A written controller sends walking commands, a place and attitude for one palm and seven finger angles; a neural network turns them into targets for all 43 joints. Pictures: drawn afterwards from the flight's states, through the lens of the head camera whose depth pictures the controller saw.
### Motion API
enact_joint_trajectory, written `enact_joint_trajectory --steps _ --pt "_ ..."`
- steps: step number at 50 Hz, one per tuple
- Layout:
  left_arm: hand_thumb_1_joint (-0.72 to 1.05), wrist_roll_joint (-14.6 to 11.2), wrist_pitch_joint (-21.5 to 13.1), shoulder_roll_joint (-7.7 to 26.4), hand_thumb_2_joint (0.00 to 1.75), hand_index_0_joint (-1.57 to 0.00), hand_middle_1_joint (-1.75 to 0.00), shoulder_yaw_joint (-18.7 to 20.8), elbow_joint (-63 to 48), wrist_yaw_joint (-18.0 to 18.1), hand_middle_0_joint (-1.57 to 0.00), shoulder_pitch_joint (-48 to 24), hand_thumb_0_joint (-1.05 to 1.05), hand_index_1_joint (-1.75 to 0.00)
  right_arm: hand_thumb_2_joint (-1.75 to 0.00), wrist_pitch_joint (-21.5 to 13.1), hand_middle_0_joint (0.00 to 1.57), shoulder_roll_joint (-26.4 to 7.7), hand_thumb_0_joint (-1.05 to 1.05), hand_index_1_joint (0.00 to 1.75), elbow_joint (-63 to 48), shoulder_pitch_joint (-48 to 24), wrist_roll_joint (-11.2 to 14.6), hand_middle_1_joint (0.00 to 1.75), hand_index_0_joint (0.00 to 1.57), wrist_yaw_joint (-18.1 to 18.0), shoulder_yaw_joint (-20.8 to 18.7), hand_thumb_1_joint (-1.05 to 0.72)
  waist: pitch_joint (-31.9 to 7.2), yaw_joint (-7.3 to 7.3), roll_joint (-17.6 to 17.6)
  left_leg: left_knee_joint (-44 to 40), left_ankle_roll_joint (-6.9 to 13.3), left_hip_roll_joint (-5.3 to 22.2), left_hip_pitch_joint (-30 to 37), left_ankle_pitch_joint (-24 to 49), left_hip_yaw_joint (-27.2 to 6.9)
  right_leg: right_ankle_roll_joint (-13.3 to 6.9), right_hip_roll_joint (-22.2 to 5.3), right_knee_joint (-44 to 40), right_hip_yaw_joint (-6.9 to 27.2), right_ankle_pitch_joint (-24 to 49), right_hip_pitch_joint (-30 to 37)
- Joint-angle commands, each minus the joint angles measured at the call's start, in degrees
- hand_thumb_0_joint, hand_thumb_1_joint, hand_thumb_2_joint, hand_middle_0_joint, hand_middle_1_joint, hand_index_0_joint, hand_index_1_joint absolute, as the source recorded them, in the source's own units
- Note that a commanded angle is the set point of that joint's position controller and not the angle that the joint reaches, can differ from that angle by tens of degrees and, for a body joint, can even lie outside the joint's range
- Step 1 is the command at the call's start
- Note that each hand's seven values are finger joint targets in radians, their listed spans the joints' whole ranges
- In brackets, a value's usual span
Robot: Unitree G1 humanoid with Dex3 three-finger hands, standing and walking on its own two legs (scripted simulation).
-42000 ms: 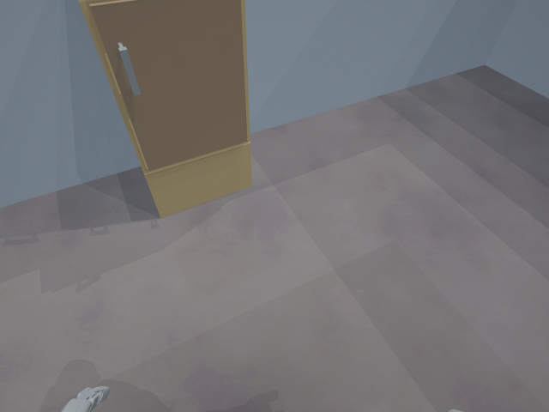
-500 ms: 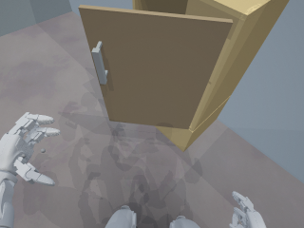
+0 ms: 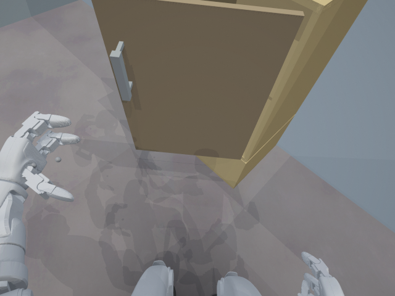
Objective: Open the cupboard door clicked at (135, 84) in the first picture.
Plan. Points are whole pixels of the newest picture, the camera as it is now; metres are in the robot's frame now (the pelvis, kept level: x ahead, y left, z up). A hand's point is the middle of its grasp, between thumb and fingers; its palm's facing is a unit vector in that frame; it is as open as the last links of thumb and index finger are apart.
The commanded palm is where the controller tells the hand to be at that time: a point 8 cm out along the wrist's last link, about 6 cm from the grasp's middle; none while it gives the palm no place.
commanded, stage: move the hooked fingers beside the handle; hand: left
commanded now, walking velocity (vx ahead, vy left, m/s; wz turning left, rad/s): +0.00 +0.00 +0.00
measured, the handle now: (123, 72) +0.61 +0.21 +0.04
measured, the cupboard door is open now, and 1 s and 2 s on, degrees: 40 40 40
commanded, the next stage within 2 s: none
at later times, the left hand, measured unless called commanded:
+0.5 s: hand (70, 127) +0.42 +0.28 +0.06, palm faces -0.03 -1.00 -0.04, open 14.0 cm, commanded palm +0.41 +0.31 +0.05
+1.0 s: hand (91, 94) +0.52 +0.26 +0.06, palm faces -0.05 -1.00 -0.04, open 14.0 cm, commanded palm +0.51 +0.29 +0.05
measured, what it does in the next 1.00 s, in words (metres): stands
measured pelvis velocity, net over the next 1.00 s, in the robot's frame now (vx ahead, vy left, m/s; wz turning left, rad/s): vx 0.00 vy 0.01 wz -0.04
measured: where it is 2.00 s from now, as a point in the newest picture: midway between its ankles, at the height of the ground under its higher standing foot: outside the picture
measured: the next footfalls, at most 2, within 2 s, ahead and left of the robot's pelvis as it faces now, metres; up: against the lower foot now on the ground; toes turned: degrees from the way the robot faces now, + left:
none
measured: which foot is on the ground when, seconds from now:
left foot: down 0.00-1.00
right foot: down 0.00-1.00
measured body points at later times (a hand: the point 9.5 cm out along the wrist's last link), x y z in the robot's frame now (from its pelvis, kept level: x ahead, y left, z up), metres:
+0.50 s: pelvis +0.00 +0.01 +0.00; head +0.11 +0.03 +0.43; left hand +0.42 +0.33 +0.06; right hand +0.08 -0.26 -0.10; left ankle +0.05 +0.08 -0.67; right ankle +0.01 -0.11 -0.67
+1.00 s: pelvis +0.00 +0.01 -0.02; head +0.16 +0.03 +0.40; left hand +0.51 +0.31 +0.06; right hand -0.01 -0.27 -0.12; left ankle +0.05 +0.08 -0.67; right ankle +0.01 -0.11 -0.67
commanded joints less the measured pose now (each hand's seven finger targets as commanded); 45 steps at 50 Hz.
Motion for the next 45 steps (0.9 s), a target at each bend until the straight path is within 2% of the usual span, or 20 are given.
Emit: enact_joint_trajectory --steps 1,4,6,8,12,13,16,17,20,23,25,28,30,33,36,39,40,41,43,45 --pt "-0.5 -1.6 -2.4 15.9 0.3 -0.3 -1.2 4.5 -7.6 0.2 -0.3 -13.4 0.0 -1.2 -0.9 -1.4 0.2 -9.6 0.0 0.3 -6.7 3.2 0.2 0.3 0.2 0.0 -4.3 -0.9 -19.6 0.53 4.7 -8.6 -1.2 -0.7 17.3 15.7 -4.8 -0.2 1.1 -7.3 4.4 13.6 5.0" --pt "-0.5 -0.7 -2.9 15.4 0.3 -0.3 -1.2 3.2 -6.0 0.5 -0.3 -17.3 0.0 -1.2 -0.9 -0.7 0.2 -10.0 0.0 0.3 -6.2 4.2 0.2 0.3 0.2 0.2 -4.8 -0.9 -18.5 -0.34 5.6 -9.0 -1.4 -0.4 17.9 13.8 -5.5 -0.2 1.1 -7.3 3.9 10.8 1.7" --pt "-0.5 -0.3 -3.9 14.7 0.3 -0.3 -1.2 2.0 -6.4 0.7 -0.3 -20.3 0.0 -1.2 -0.9 -0.5 0.2 -10.2 0.0 0.3 -5.7 5.1 0.0 0.3 0.2 0.3 -5.0 -0.9 -20.2 -1.02 5.9 -8.7 -1.4 -0.1 20.4 15.4 -6.1 -0.3 1.3 -7.1 3.7 11.1 0.2" --pt "-0.5 0.3 -4.9 16.0 0.3 -0.3 -1.2 2.5 -5.9 1.1 -0.3 -24.0 0.0 -1.2 -0.9 0.0 0.2 -10.6 0.0 0.3 -4.6 6.1 -0.1 0.3 0.2 0.2 -5.3 -0.9 -21.8 -1.52 6.4 -8.5 -1.7 0.2 22.1 16.2 -6.9 -0.4 1.2 -6.6 3.4 10.8 -1.4" --pt "-0.5 0.9 -6.3 16.6 0.3 -0.3 -1.2 3.0 -7.2 2.0 -0.3 -26.0 0.0 -1.2 -0.9 0.7 0.2 -10.6 0.0 0.3 -3.8 7.3 -0.5 0.3 0.2 0.5 -5.7 -0.9 -26.1 -0.98 9.6 -8.3 -2.6 0.5 27.5 21.6 -8.0 -0.5 1.1 -6.1 3.1 12.2 -2.3" --pt "-0.5 1.0 -6.2 17.5 0.3 -0.3 -1.2 4.2 -6.3 2.5 -0.3 -24.7 0.0 -1.2 -0.9 1.0 0.2 -10.6 0.0 0.3 -3.8 7.5 -0.6 0.3 0.2 0.7 -5.6 -0.9 -26.4 -0.34 9.4 -8.5 -2.8 0.5 27.6 22.3 -8.1 -0.6 1.1 -6.2 3.0 12.6 -1.6" --pt "-0.5 2.4 -5.3 19.6 0.3 -0.3 -1.2 5.5 -0.4 3.6 -0.3 -27.1 0.0 -1.2 -0.9 2.4 0.2 -10.7 0.0 0.3 -3.1 8.1 -0.7 0.3 0.2 0.7 -5.3 -0.9 -23.1 -1.07 6.0 -8.0 -2.2 0.5 23.0 21.1 -7.3 -0.4 1.3 -6.1 3.2 13.2 -1.2" --pt "-0.5 2.8 -5.2 18.8 0.3 -0.3 -1.2 4.4 0.7 3.9 -0.3 -29.4 0.0 -1.2 -0.9 2.7 0.2 -10.6 0.0 0.3 -3.0 7.9 -0.6 0.3 0.2 0.7 -5.1 -0.9 -21.9 -1.67 6.3 -8.0 -2.0 0.3 21.7 19.2 -7.1 -0.2 1.1 -6.2 3.2 12.5 -1.7" --pt "-0.5 3.6 -5.6 21.4 0.3 -0.3 -1.2 5.8 4.6 4.3 -0.3 -33.1 0.0 -1.2 -0.9 3.7 0.2 -10.9 0.0 0.3 -2.9 8.5 -0.7 0.3 0.2 0.6 -5.0 -0.9 -20.7 -1.94 5.3 -7.6 -1.5 0.1 18.8 16.1 -6.6 -0.5 1.3 -6.2 3.6 11.2 -1.4" --pt "-0.5 4.8 -7.1 19.2 0.3 -0.3 -1.2 2.5 4.7 3.7 -0.3 -38.0 0.0 -1.2 -0.9 4.3 0.2 -10.7 0.0 0.3 -2.6 9.1 -0.9 0.3 0.2 0.9 -5.0 -0.9 -23.8 -2.86 9.5 -7.1 -2.0 0.6 23.4 18.5 -7.4 -0.5 1.3 -5.6 3.3 11.2 -4.6" --pt "-0.5 4.9 -8.1 18.6 0.3 -0.3 -1.2 1.5 5.4 3.3 -0.3 -40.2 0.0 -1.2 -0.9 4.7 0.2 -10.8 0.0 0.3 -2.2 9.8 -1.2 0.3 0.2 0.9 -5.1 -0.9 -25.1 -3.42 10.5 -6.7 -2.2 1.0 25.7 20.1 -8.3 -0.7 1.6 -5.3 3.2 10.9 -6.6" --pt "-0.5 5.5 -7.5 21.1 0.3 -0.3 -1.2 2.6 13.9 3.0 -0.3 -44.7 0.0 -1.2 -0.9 5.9 0.2 -11.5 0.0 0.3 -0.5 10.5 -1.0 0.3 0.2 0.7 -4.7 -0.9 -21.5 -4.95 5.4 -6.1 -1.4 0.8 19.6 13.6 -8.1 -0.3 1.5 -5.5 3.4 8.2 -7.3" --pt "-0.5 5.9 -6.9 22.5 0.3 -0.3 -1.2 3.0 16.9 2.9 -0.3 -47.7 0.0 -1.2 -0.9 6.2 0.2 -11.7 0.0 0.3 -0.5 10.8 -1.0 0.3 0.2 0.5 -4.4 -0.9 -21.1 -5.42 4.7 -5.2 -0.9 0.5 16.2 11.9 -7.7 -0.4 1.5 -4.9 3.6 7.5 -7.5" --pt "-0.5 7.5 -6.9 25.1 0.3 -0.3 -1.2 3.0 16.8 3.2 -0.3 -51.5 0.0 -1.2 -0.9 6.8 0.2 -12.0 0.0 0.3 -0.4 11.8 -1.2 0.3 0.2 0.5 -4.4 -0.9 -24.9 -5.4 9.7 -4.3 -1.2 0.6 18.5 13.7 -7.9 -0.3 1.4 -4.0 3.9 8.0 -9.1" --pt "-0.5 8.6 -8.2 29.4 0.3 -0.3 -1.2 5.2 14.9 4.1 -0.3 -54.9 0.0 -1.2 -0.9 7.6 0.2 -12.2 0.0 0.3 -0.3 12.8 -1.7 0.3 0.2 0.7 -4.2 -0.9 -29.6 -5.35 11.3 -2.9 -1.5 0.9 20.7 17.7 -8.6 -0.4 1.7 -2.9 3.9 9.8 -9.2" --pt "-0.5 8.8 -7.9 28.3 0.3 -0.3 -1.2 4.6 16.6 4.4 -0.3 -55.3 0.0 -1.2 -0.9 8.4 0.2 -12.1 0.0 0.3 -0.1 13.3 -1.8 0.3 0.2 1.0 -4.2 -0.9 -29.8 -5.97 12.2 -2.5 -1.7 1.2 21.8 19.5 -9.0 -0.3 1.8 -2.8 3.5 10.5 -10.8" --pt "-0.5 8.7 -7.7 29.6 0.3 -0.3 -1.2 5.7 17.2 4.6 -0.3 -55.9 0.0 -1.2 -0.9 8.7 0.2 -12.2 0.0 0.3 -0.2 13.7 -1.8 0.3 0.2 0.9 -4.2 -0.9 -30.2 -6.15 10.7 -2.1 -1.4 1.2 21.1 20.0 -9.1 -0.3 2.0 -2.5 3.4 10.9 -10.4" --pt "-0.5 9.1 -7.0 29.5 0.3 -0.3 -1.2 4.9 18.5 4.5 -0.3 -56.3 0.0 -1.2 -0.9 9.1 0.2 -12.3 0.0 0.3 0.0 13.9 -1.7 0.3 0.2 0.9 -4.0 -0.9 -29.5 -6.42 11.7 -2.3 -1.5 1.3 20.8 19.7 -8.8 -0.1 1.9 -2.8 3.5 10.7 -10.8" --pt "-0.5 9.8 -5.4 29.5 0.3 -0.3 -1.2 4.3 21.2 4.8 -0.3 -57.3 0.0 -1.2 -0.9 9.8 0.2 -12.3 0.0 0.3 0.1 14.4 -1.6 0.3 0.2 0.9 -3.9 -0.9 -27.3 -7.37 10.0 -2.1 -1.0 1.2 17.8 17.3 -8.5 0.2 2.0 -3.2 3.6 10.0 -10.9" --pt "-0.5 10.5 -4.7 31.8 0.3 -0.3 -1.2 5.3 22.0 5.1 -0.3 -58.8 0.0 -1.2 -0.9 10.1 0.2 -12.5 0.0 0.3 0.0 15.1 -1.7 0.3 0.2 0.8 -3.6 -0.9 -27.1 -7.6 9.8 -1.5 -0.7 1.1 16.2 17.8 -8.3 0.1 2.1 -2.7 3.6 10.7 -10.5"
